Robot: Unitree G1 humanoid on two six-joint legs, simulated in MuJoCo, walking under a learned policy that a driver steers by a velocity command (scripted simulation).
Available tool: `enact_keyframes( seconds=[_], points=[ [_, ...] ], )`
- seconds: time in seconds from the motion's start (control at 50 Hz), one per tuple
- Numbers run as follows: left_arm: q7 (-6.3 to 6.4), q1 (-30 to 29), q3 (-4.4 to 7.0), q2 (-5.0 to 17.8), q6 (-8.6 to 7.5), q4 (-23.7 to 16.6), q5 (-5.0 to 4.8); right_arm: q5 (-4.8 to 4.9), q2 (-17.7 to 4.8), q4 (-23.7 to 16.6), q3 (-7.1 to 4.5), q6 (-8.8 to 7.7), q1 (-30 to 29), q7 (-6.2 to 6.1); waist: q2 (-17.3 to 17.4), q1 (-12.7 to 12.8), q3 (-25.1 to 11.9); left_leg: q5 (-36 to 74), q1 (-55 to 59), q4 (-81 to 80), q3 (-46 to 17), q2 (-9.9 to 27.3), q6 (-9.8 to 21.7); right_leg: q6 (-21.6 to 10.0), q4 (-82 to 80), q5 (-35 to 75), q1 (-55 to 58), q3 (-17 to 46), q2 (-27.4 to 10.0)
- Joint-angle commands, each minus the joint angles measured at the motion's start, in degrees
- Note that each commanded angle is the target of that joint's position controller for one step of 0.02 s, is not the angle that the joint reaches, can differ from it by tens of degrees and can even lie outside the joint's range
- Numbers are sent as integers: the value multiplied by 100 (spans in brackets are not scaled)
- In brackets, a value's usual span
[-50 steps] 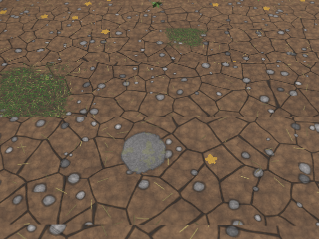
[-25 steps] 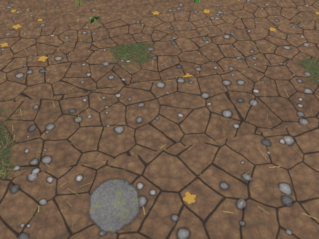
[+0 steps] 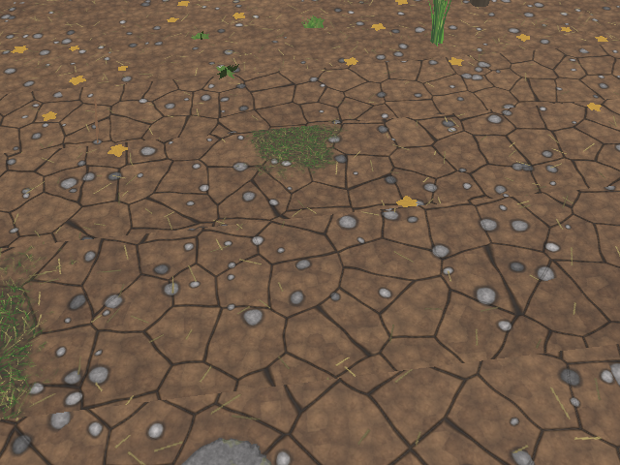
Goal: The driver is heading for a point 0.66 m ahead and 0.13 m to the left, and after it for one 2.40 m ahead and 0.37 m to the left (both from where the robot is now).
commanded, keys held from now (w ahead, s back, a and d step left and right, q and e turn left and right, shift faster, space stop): w+q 0.56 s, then w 0.08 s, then e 0.36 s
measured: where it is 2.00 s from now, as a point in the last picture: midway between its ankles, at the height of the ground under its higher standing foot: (300, 463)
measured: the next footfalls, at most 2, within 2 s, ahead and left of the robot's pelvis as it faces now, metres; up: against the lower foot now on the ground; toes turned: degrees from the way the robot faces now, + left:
left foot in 0.30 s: +0.35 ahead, +0.14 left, -0.16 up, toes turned +14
right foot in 0.68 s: +0.67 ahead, +0.01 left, -0.16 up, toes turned +21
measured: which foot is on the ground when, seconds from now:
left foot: up 0.00-0.28, down 0.30-0.68, up 0.70-1.00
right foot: down 0.00-0.32, up 0.34-0.66, down 0.68-1.00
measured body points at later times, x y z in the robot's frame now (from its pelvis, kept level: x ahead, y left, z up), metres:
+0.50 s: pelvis +0.34 +0.06 -0.15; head +0.35 +0.06 +0.30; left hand +0.37 +0.32 -0.28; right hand +0.39 -0.18 -0.30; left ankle +0.31 +0.13 -0.89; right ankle +0.41 -0.10 -0.83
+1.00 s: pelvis +0.57 +0.06 -0.15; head +0.60 +0.07 +0.30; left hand +0.52 +0.33 -0.28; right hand +0.83 -0.10 -0.24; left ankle +0.57 +0.21 -0.86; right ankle +0.63 +0.00 -0.89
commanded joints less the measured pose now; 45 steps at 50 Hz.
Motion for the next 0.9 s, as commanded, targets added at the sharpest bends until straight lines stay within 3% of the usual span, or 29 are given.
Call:
enact_keyframes(
  seconds=[0.02,0.06,0.08,0.12,0.16,0.24,0.26,0.28,0.3,0.32,0.34,0.36,0.38,0.4,0.42,0.46,0.5,0.56,0.62,0.66,0.68,0.7,0.72,0.74,0.76,0.78,0.82,0.86,0.9],
  points=[
    [279,-556,-164,-28,-170,-522,128,-15,276,-167,135,-48,272,215,-519,-124,204,2691,-112,-1554,-138,309,-120,-712,-778,1147,-671,476,-948],
    [237,259,-155,326,-198,-132,228,87,150,-386,128,-43,-250,212,-502,126,226,4187,943,-2409,388,181,-300,-648,-401,567,-1588,38,-779],
    [156,629,-220,200,-180,61,293,67,88,-519,147,17,-476,199,-481,183,525,4185,947,-2547,370,250,-305,-702,-305,265,-1761,218,-1029],
    [0,1079,-355,68,-185,340,164,-3,-217,-697,91,120,-918,103,-388,198,898,3747,496,-2786,220,381,-234,-764,-112,188,-1286,600,-1451],
    [-12,1428,-371,304,-203,573,-65,-115,-243,-831,145,189,-1461,61,-342,388,1143,3134,-32,-3379,247,453,-221,-762,75,190,-384,863,-1591],
    [117,1772,-319,529,36,968,-38,-88,-255,-650,188,248,-1692,37,-59,560,1289,2642,294,-4385,522,468,-249,-569,763,864,437,828,-1512],
    [97,1758,-303,629,64,1023,-27,-96,-476,-482,123,186,-1455,21,148,469,1068,2102,693,-4553,702,289,-284,-558,1247,1529,692,642,-1278],
    [8,1720,-283,746,120,1145,152,-36,-577,-202,49,116,-518,-29,150,75,815,2762,1946,-4614,737,280,-99,-383,2064,2026,269,434,-1253],
    [-166,1635,-309,783,151,1168,342,33,-985,206,-175,22,953,-68,237,-518,329,3609,4097,-4319,928,137,152,-102,3353,2273,-820,75,-1047],
    [-396,2316,-441,107,133,1075,320,91,-1508,483,-342,89,2292,-37,1199,-526,-1558,5803,7696,-2092,-71,770,1252,504,5403,-210,-2806,-187,-439],
    [-556,1546,-442,392,137,702,91,116,-1285,741,-313,162,2884,-1,738,-1146,-2280,5665,8536,-2219,-1335,1523,1750,624,6894,-2181,-3784,392,-146],
    [-585,10,-295,781,4,115,-113,145,-1195,785,-321,186,3197,-88,74,-1691,-1533,3288,8154,-2964,-1933,1549,1600,644,7172,-2281,-4980,718,49],
    [-508,-984,-283,795,-203,-400,-235,247,-1349,695,-343,149,2680,-139,116,-1624,-630,1506,6935,-3637,-2219,1587,1518,584,7082,-2010,-5652,938,-226],
    [-275,-1229,-219,927,-309,-593,-116,367,-934,379,-164,52,1517,-137,-697,-1024,-160,1350,5394,-4110,-2144,1613,1241,309,4810,-449,-5123,1550,-647],
    [-99,-1000,-155,959,-335,-533,12,202,-634,261,-11,-1,1026,-36,-428,-442,129,1757,3882,-4309,-2015,1551,1420,224,4372,-178,-4112,1438,-791],
    [50,-488,-223,454,-79,-310,16,296,-574,37,53,-117,429,81,-102,149,380,1984,1685,-5177,-1785,1398,1713,267,2915,-208,-2499,1220,-855],
    [29,-474,-364,265,137,-426,-40,414,-666,-12,16,-228,114,194,-201,410,362,1409,747,-5324,-1443,968,1319,324,1438,117,-1426,1035,-790],
    [-63,-1232,-436,359,160,-556,-163,246,-912,8,-126,-177,338,374,-159,65,372,891,681,-5058,-1440,685,942,217,479,2388,-974,935,-410],
    [-150,-1766,-285,822,28,-603,-49,84,-826,50,-130,-73,805,314,-64,-116,204,708,899,-4346,-1264,413,561,42,768,2506,-591,635,-144],
    [-140,-1162,-69,1338,-98,-421,-99,101,-814,-125,-148,-141,516,252,-226,361,75,1382,586,-3485,-1067,115,155,-222,855,2532,567,424,-25],
    [-155,-29,83,1799,-177,-135,-188,133,-646,-283,-121,-209,343,271,-833,821,-576,1418,178,-2052,-614,-461,-360,-814,713,3740,1929,1093,-534],
    [-259,794,78,2083,-185,-31,-200,194,126,-200,52,-253,1513,232,-2135,476,-2118,-2881,-152,206,-48,-1237,-848,-2425,-29,6001,3444,3244,-2165],
    [-366,1130,50,1801,-180,93,-59,307,-118,-205,-23,-188,1356,176,-1771,661,-1742,-3495,-1200,1510,-435,-1170,-870,-2668,-753,5018,3299,4653,-2515],
    [-344,506,66,1619,-215,20,-129,316,-330,-310,-62,-89,774,11,-1087,551,-764,-2907,-1529,1668,-551,-738,-827,-2287,-1005,3781,2279,4290,-2360],
    [-301,-408,-29,1256,-158,-194,-266,224,-506,-321,-76,0,551,-173,-495,218,-591,-2435,-1112,1557,-340,-303,-851,-2059,-1160,3060,1371,3799,-2126],
    [-237,-902,-134,922,-101,-325,-324,54,-462,-307,-54,49,536,-283,-299,-26,-633,-2098,-591,996,-367,20,-923,-1933,-1356,3334,709,3424,-1879],
    [-247,-1461,-224,573,-123,-437,-395,-29,-2,-437,125,107,210,-324,-409,-450,-606,-2169,540,-81,-302,494,-1247,-1552,-1593,4305,-278,2692,-1417],
    [-355,-1874,-56,1039,-251,-578,-425,188,-189,-421,83,192,257,-210,-340,-651,-647,-1726,1816,-1188,221,340,-1557,-1229,-1598,4333,-1239,1762,-801],
    [-405,-1530,286,1801,-289,-603,-320,306,-521,-600,-11,274,-44,-240,-605,-396,-461,-1265,1918,-1623,507,11,-1511,-1495,-1667,3776,-1363,1896,-794]
  ],
)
